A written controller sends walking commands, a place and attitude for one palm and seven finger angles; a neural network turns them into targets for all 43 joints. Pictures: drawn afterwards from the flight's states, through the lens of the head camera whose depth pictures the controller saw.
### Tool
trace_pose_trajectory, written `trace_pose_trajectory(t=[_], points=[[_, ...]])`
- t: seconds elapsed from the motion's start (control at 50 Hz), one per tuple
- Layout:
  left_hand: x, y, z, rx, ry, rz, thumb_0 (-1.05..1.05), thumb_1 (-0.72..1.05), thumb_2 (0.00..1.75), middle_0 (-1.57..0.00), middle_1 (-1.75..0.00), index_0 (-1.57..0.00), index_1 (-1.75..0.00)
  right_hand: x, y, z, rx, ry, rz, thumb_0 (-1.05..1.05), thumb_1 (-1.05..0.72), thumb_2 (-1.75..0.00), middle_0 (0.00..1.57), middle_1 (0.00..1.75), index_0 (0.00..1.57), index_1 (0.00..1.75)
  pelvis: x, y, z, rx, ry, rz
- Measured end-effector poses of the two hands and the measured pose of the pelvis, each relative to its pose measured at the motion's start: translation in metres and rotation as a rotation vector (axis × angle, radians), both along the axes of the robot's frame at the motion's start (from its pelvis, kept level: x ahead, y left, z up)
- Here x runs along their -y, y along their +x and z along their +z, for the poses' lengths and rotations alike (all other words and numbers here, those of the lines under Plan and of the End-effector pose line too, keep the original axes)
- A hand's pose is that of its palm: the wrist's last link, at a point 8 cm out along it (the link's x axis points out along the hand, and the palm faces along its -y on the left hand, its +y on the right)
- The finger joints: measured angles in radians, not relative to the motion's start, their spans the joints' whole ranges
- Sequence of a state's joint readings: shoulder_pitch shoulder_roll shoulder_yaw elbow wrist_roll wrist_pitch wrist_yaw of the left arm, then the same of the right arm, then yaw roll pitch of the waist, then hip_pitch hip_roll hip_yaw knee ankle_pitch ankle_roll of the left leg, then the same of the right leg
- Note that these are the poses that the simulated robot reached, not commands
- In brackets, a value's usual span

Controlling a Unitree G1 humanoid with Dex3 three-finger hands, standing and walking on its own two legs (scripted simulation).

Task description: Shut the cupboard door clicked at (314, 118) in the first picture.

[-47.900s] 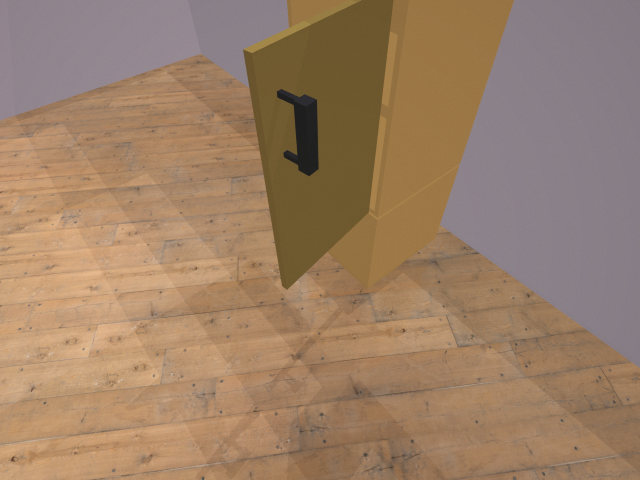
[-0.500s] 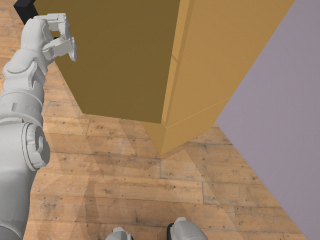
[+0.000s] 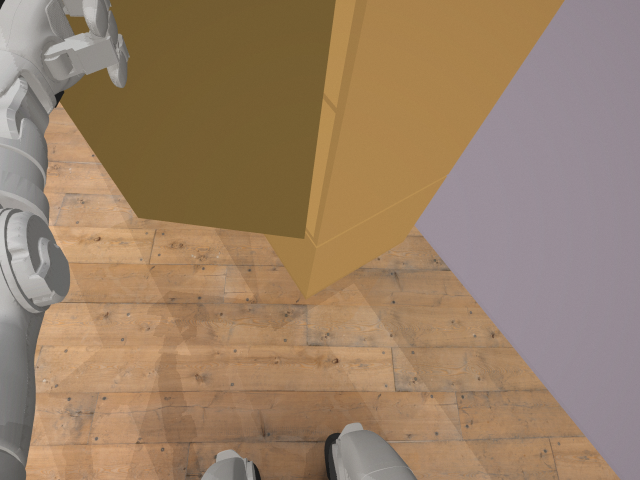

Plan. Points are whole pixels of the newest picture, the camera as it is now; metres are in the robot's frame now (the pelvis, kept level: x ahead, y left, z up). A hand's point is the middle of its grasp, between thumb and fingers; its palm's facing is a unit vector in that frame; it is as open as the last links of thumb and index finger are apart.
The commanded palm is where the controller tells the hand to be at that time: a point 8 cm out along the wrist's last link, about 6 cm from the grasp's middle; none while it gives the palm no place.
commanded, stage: push the door shut along its arc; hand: left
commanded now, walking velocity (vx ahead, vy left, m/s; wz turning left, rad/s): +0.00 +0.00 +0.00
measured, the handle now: (23, 32) +0.60 +0.22 +0.15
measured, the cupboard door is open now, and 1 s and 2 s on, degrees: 52 41 41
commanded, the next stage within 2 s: pull the fist back off the door in 0.40 s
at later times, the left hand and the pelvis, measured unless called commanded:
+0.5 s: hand (132, 42) +0.56 +0.11 +0.16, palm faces -0.33 -0.94 +0.00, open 3.6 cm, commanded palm +0.61 +0.13 +0.15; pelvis -0.02 +0.00 -0.01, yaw +0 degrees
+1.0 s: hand (162, 30) +0.59 +0.08 +0.16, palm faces +0.07 -1.00 +0.01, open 3.2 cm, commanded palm +0.54 +0.13 +0.15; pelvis +0.00 +0.00 +0.01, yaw -1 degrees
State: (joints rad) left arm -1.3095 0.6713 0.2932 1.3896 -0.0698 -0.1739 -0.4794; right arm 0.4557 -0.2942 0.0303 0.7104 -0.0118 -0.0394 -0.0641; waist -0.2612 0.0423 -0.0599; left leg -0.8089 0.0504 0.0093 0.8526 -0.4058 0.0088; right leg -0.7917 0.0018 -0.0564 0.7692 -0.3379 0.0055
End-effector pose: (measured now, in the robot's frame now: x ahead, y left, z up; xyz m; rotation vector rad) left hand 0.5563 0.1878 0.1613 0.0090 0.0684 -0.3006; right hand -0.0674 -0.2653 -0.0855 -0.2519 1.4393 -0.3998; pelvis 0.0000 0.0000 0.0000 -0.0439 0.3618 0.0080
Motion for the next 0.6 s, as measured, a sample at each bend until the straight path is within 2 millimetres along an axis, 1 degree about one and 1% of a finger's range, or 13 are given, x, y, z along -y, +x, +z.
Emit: trace_pose_trajectory(t=[0.12, 0.22, 0.34, 0.52, 0.56, 0.6], points=[[0.003, 0.002, 0.001, 0.007, -0.002, -0.010, 0.02, 0.87, 0.95, -1.30, -1.50, -1.30, -1.50, 0.007, 0.002, 0.001, 0.001, -0.025, 0.018, 0.01, -0.90, -0.89, 0.21, 0.30, 0.21, 0.30, 0.000, -0.003, -0.003, -0.010, -0.005, 0.009], [0.008, 0.003, 0.002, 0.008, -0.004, -0.019, 0.03, 0.91, 0.98, -1.30, -1.50, -1.30, -1.50, 0.008, 0.002, -0.001, 0.002, -0.031, 0.029, 0.00, -0.90, -0.89, 0.21, 0.30, 0.21, 0.30, -0.001, -0.006, -0.006, -0.015, -0.008, 0.014], [0.014, 0.003, 0.002, 0.012, -0.002, -0.028, 0.03, 0.97, 1.01, -1.30, -1.50, -1.30, -1.50, 0.005, -0.002, -0.006, 0.006, -0.028, 0.031, 0.00, -0.90, -0.89, 0.21, 0.30, 0.21, 0.30, -0.002, -0.011, -0.009, -0.021, -0.008, 0.015], [0.022, 0.006, 0.001, 0.013, -0.002, -0.037, 0.02, 1.04, 1.05, -1.30, -1.50, -1.30, -1.50, -0.003, -0.013, -0.010, 0.009, -0.015, 0.013, 0.00, -0.90, -0.89, 0.21, 0.30, 0.21, 0.30, -0.002, -0.016, -0.012, -0.030, -0.008, 0.009], [0.023, 0.008, -0.001, -0.003, -0.072, 0.044, 0.02, 1.00, 1.03, -1.30, -1.50, -1.30, -1.50, -0.006, -0.015, -0.011, 0.008, -0.003, 0.021, 0.00, -0.90, -0.89, 0.21, 0.30, 0.21, 0.30, -0.003, -0.016, -0.013, -0.041, -0.015, 0.010], [0.026, 0.011, -0.003, -0.023, -0.111, 0.182, 0.02, 0.93, 1.00, -1.30, -1.50, -1.31, -1.50, -0.011, -0.017, -0.010, 0.003, 0.024, 0.041, 0.00, -0.90, -0.89, 0.21, 0.30, 0.21, 0.29, -0.003, -0.016, -0.013, -0.052, -0.018, 0.015]])
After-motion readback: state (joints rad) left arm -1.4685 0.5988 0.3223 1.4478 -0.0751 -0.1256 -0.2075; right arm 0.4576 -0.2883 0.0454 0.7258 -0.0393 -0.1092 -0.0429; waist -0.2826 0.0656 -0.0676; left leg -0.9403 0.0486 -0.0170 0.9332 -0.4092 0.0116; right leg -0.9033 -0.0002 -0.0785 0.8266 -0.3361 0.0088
